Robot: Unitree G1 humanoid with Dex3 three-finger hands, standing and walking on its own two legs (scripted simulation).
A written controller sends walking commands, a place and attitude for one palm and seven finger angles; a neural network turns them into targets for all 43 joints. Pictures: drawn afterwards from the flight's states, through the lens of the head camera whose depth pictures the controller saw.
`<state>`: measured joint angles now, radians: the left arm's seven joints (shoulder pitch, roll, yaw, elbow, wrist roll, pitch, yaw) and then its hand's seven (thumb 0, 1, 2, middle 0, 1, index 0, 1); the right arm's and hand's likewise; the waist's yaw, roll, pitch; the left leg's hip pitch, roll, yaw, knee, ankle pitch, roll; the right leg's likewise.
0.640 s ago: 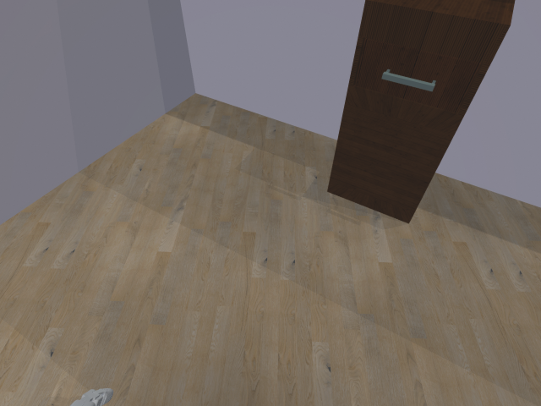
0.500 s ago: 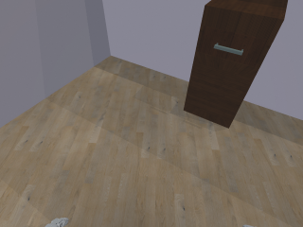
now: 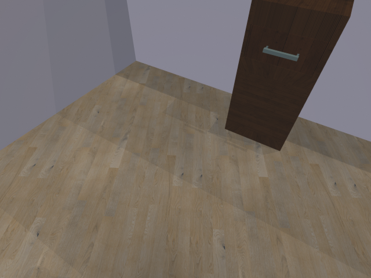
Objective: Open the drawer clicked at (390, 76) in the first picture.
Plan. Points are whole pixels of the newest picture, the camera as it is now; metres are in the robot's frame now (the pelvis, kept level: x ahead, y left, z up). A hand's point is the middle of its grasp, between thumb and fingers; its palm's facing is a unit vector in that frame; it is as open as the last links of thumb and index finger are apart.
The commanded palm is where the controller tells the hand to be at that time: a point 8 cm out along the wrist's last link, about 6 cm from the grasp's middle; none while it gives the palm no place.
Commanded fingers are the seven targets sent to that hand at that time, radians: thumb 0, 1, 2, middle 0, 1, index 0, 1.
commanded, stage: stand and wait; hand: left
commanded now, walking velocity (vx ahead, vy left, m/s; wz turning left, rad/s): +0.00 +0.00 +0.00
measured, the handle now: (281, 52) +1.19 -0.43 -0.07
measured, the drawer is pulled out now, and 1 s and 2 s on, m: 0.00 0.00 0.00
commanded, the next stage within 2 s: look at it before walking up in 0.18 s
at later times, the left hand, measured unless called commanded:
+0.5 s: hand out of the picture +0.08 +0.24 -0.15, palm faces -0.04 -0.94 -0.33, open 7.3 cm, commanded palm none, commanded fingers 0.00 0.90 0.90 -0.20 -0.30 -0.20 -0.30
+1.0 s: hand out of the picture +0.09 +0.24 -0.16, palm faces -0.03 -0.94 -0.34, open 7.3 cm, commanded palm none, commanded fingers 0.00 0.90 0.90 -0.20 -0.30 -0.20 -0.30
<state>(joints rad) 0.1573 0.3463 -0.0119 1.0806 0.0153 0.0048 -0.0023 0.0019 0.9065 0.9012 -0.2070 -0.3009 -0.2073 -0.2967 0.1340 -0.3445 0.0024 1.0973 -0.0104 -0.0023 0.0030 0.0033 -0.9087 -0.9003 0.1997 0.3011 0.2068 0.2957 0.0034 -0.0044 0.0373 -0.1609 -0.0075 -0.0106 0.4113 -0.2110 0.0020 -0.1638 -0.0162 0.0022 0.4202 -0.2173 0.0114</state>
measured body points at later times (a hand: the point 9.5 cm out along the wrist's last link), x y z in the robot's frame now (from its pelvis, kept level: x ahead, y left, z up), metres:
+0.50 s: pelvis +0.00 +0.00 +0.00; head +0.00 +0.00 +0.45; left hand +0.08 +0.29 -0.13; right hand +0.08 -0.30 -0.13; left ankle +0.01 +0.12 -0.74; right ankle +0.01 -0.13 -0.74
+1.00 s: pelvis +0.02 -0.01 +0.00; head +0.02 -0.01 +0.45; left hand +0.09 +0.29 -0.13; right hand +0.10 -0.30 -0.13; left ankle +0.01 +0.12 -0.74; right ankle +0.01 -0.13 -0.74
